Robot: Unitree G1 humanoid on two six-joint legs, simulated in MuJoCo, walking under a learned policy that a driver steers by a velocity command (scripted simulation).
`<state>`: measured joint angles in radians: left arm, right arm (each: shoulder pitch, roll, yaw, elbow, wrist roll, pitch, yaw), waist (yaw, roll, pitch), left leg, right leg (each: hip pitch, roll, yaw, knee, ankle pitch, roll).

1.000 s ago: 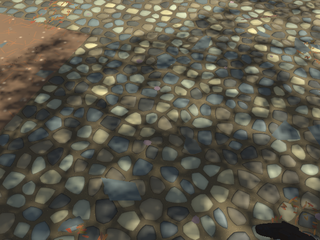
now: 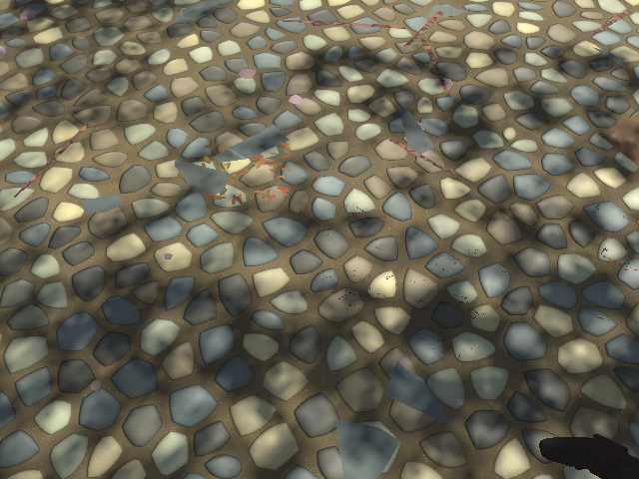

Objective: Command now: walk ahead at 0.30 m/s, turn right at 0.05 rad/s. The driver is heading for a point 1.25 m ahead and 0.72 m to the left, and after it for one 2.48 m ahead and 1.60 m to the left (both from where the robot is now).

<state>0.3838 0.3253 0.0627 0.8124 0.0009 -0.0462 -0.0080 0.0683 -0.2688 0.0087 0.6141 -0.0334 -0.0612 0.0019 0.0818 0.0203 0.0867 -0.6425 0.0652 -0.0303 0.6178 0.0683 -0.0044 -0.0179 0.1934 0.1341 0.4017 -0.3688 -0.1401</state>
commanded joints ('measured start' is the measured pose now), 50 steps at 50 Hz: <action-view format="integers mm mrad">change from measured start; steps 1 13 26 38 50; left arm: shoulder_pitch -24 -112 -260 -322 -140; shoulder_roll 125 45 61 79 150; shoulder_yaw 26 -22 -21 -25 34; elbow -39 -139 -152 -222 -176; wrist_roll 17 45 11 33 26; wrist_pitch -19 94 53 51 45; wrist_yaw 15 30 50 64 15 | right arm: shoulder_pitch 222 233 219 225 34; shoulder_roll -101 -175 -210 -188 -121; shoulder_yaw -35 -106 -158 -135 -95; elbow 54 76 59 59 -47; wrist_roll -2 28 19 12 39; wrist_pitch -17 63 124 139 152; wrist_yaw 0 14 8 50 72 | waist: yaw -96 -51 -138 -131 -35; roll -95 40 132 -130 -240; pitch -137 -192 -126 -87 -143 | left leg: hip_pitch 381 411 429 62 273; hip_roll -82 36 -37 -151 -87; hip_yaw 70 -407 -627 -35 131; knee -92 -334 -410 647 109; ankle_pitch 67 12 -556 -417 -506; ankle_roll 61 175 111 -55 -23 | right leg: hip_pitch -42 -439 -416 -199 -52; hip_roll -230 -132 -83 -379 -484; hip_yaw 38 -59 3 -7 -212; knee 106 712 313 -132 46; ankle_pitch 941 -44 5 369 675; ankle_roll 21 164 135 -43 -8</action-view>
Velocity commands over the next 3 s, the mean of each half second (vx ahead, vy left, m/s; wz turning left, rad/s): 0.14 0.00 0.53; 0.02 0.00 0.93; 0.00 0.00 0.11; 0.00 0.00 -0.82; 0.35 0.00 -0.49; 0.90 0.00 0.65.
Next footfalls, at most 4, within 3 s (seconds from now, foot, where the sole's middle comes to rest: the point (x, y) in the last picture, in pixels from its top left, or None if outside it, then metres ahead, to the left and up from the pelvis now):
0.04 left None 0.26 0.12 -0.77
0.62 right None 0.26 -0.04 -0.77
1.08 left None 0.09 0.12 -0.77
1.52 right None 0.24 0.00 -0.77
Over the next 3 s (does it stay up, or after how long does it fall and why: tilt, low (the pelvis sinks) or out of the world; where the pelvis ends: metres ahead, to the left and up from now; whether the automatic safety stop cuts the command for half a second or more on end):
stays up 0.60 0.16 -0.03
